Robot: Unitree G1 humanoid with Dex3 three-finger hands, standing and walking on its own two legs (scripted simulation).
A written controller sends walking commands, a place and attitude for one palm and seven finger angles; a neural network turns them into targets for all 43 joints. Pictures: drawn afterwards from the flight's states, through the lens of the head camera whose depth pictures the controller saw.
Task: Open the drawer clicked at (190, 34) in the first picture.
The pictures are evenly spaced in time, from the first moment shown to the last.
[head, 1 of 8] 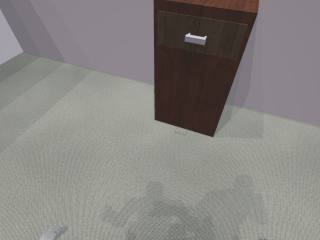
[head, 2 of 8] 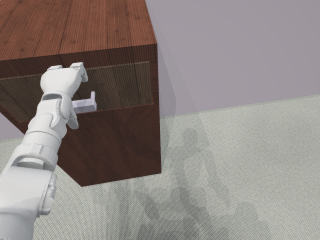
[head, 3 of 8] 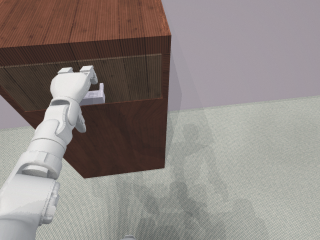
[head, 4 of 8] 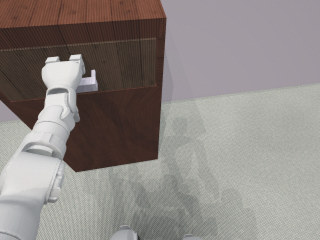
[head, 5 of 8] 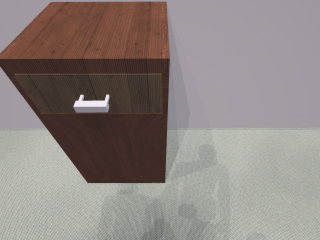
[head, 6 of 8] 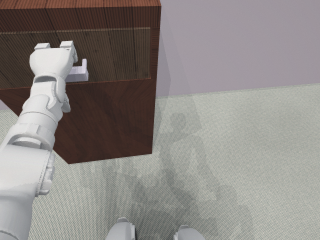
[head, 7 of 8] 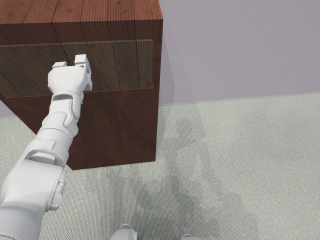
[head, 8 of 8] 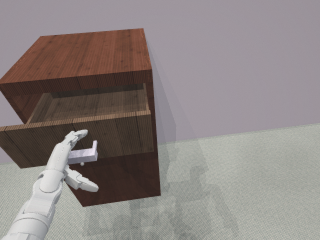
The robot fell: no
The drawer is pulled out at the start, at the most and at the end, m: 0.00 0.17 0.17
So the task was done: yes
